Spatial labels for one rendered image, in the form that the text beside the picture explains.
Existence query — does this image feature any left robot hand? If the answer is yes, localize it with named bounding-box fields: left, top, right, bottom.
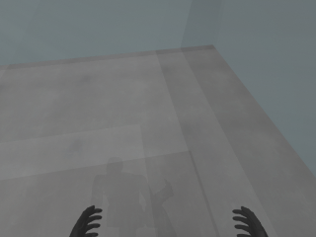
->
left=69, top=205, right=102, bottom=237

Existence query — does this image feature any right robot hand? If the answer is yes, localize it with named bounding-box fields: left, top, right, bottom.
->
left=232, top=206, right=269, bottom=237

